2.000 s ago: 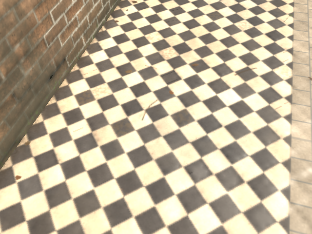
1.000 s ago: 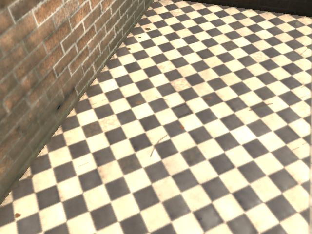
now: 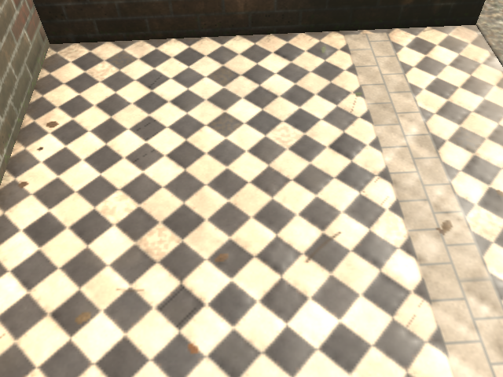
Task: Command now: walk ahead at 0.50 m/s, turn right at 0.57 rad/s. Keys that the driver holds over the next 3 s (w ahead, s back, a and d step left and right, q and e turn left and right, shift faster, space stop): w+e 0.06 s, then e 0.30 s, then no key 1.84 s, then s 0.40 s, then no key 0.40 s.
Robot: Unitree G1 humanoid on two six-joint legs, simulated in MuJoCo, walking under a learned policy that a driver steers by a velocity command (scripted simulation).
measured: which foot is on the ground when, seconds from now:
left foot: up 0.00-0.28, down 0.30-0.70, up 0.72-0.92, down 0.94-1.00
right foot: down 0.00-0.30, up 0.32-0.68, down 0.70-1.00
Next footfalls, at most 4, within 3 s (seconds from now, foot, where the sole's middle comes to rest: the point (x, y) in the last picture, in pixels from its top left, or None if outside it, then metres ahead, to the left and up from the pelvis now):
0.30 left None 0.36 0.10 -0.78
0.70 right None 0.22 -0.08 -0.78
0.94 left None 0.28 0.14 -0.78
2.64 right None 0.14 -0.06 -0.78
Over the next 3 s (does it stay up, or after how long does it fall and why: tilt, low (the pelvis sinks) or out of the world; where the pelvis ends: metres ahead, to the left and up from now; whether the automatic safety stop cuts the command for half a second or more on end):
stays up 0.08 0.03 0.00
